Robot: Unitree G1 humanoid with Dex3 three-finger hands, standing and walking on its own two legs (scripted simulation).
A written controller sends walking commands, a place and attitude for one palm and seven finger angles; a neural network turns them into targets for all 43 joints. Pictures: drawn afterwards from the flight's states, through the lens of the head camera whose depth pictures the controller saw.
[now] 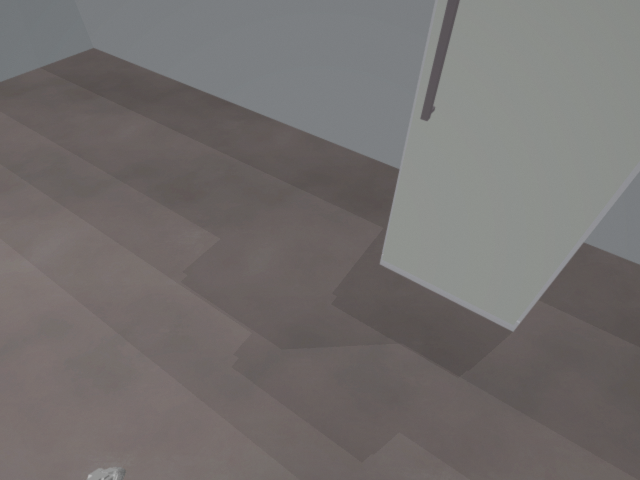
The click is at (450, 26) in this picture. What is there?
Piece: fridge door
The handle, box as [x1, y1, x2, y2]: [420, 0, 459, 120]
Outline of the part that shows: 459,0 448,0 420,118 425,120 429,118 430,114 434,109 432,104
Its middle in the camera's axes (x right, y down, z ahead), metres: +0.28 -0.43 +0.85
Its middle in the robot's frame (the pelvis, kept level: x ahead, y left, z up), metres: +0.96 -0.22 +0.15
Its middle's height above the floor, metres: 0.92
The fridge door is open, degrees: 0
